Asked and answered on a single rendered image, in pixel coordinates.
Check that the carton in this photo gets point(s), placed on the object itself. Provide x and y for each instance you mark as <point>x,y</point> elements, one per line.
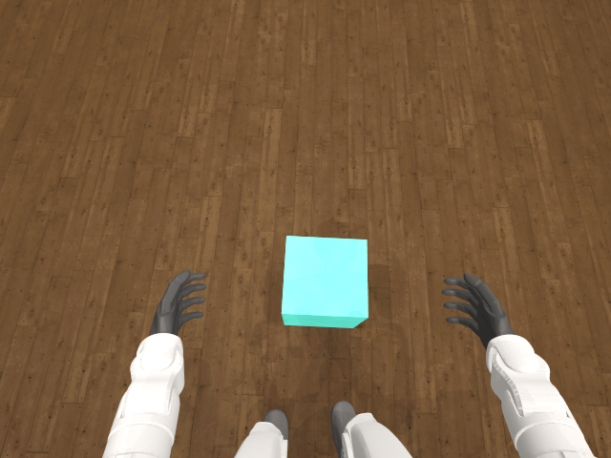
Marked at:
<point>325,282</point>

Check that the robot left forearm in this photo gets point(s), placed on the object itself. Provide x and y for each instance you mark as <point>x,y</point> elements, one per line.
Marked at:
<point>147,415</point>

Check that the right robot hand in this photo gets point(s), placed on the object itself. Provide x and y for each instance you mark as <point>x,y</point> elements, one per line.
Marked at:
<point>489,320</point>

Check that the left robot hand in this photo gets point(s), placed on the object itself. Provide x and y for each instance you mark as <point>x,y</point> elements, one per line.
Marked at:
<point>168,318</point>

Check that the robot left thigh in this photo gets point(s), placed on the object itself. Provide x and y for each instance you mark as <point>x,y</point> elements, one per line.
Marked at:
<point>263,444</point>

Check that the robot right forearm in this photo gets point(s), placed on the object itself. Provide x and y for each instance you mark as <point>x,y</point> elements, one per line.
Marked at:
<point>540,422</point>

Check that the robot right foot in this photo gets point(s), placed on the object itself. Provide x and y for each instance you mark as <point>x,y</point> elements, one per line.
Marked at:
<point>341,413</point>

